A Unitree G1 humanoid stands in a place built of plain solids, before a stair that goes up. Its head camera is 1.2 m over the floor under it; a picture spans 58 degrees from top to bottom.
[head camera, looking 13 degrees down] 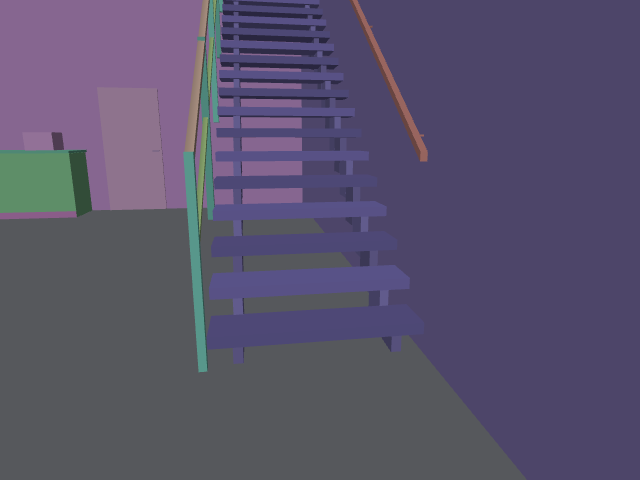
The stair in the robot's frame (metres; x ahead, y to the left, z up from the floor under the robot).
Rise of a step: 0.19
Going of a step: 0.26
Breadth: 1.21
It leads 9 degrees to the left of straight ahead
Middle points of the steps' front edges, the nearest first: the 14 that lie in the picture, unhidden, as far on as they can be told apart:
2.20 0.00 0.19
2.46 0.04 0.37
2.71 0.08 0.56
2.96 0.12 0.74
3.21 0.16 0.93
3.46 0.20 1.11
3.72 0.24 1.30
3.97 0.28 1.48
4.22 0.32 1.67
4.47 0.36 1.85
4.72 0.40 2.04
4.97 0.44 2.22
5.23 0.49 2.41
5.48 0.53 2.59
